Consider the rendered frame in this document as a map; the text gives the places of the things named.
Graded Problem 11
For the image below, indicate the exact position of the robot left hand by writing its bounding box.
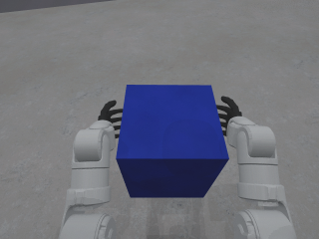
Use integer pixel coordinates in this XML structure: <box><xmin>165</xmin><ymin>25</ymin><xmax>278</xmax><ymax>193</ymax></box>
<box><xmin>98</xmin><ymin>100</ymin><xmax>123</xmax><ymax>138</ymax></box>

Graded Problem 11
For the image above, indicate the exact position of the robot left forearm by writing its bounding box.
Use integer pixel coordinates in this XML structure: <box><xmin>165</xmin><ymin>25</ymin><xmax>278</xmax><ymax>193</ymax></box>
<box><xmin>58</xmin><ymin>119</ymin><xmax>116</xmax><ymax>239</ymax></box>

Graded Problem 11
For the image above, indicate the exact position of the carton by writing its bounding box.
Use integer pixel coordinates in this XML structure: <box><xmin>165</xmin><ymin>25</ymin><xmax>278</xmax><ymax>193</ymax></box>
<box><xmin>116</xmin><ymin>85</ymin><xmax>229</xmax><ymax>198</ymax></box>

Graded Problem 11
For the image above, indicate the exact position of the robot right forearm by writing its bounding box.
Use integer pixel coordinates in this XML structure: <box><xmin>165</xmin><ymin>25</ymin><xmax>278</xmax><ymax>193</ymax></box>
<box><xmin>226</xmin><ymin>116</ymin><xmax>297</xmax><ymax>239</ymax></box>

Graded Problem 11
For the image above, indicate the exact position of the robot right hand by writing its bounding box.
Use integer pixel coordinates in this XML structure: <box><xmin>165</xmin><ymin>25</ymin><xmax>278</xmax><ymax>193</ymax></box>
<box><xmin>216</xmin><ymin>96</ymin><xmax>242</xmax><ymax>136</ymax></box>

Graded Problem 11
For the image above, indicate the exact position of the right robot upper arm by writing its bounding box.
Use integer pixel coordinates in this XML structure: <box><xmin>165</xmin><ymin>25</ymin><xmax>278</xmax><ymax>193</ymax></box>
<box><xmin>233</xmin><ymin>209</ymin><xmax>296</xmax><ymax>239</ymax></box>

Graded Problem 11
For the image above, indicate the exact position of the left robot upper arm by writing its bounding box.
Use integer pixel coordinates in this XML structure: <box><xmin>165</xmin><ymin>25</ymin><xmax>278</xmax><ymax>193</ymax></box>
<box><xmin>59</xmin><ymin>213</ymin><xmax>117</xmax><ymax>239</ymax></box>

